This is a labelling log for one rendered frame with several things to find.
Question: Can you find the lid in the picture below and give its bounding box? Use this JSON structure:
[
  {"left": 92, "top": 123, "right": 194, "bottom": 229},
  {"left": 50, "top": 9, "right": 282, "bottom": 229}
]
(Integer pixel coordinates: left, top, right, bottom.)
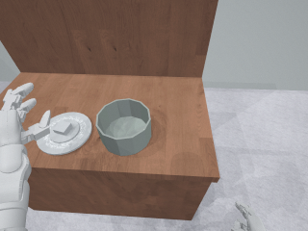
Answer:
[{"left": 37, "top": 112, "right": 92, "bottom": 156}]

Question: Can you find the table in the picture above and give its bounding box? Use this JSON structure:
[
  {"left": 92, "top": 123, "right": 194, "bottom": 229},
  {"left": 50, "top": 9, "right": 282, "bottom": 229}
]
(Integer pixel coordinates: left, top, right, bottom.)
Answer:
[{"left": 0, "top": 0, "right": 220, "bottom": 220}]

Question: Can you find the left robot forearm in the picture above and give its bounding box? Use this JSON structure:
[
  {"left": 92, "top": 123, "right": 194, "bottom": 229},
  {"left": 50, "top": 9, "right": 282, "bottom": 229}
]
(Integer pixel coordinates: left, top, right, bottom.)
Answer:
[{"left": 0, "top": 143, "right": 32, "bottom": 231}]

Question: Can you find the knob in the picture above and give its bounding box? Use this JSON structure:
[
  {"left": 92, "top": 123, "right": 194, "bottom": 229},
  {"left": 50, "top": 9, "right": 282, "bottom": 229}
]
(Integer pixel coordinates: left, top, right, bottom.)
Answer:
[{"left": 53, "top": 120, "right": 72, "bottom": 135}]

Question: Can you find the pot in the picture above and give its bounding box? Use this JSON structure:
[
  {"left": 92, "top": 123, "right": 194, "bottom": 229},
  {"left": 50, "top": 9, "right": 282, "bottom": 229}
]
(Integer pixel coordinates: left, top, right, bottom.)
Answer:
[{"left": 95, "top": 98, "right": 152, "bottom": 156}]

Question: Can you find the robot left hand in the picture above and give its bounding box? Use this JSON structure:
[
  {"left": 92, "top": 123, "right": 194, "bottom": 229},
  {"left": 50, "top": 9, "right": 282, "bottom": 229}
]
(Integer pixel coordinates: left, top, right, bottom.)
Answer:
[{"left": 0, "top": 83, "right": 51, "bottom": 147}]

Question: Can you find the robot right hand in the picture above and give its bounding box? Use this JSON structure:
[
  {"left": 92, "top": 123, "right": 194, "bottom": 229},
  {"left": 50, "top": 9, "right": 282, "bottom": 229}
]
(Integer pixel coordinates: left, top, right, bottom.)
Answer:
[{"left": 231, "top": 200, "right": 267, "bottom": 231}]

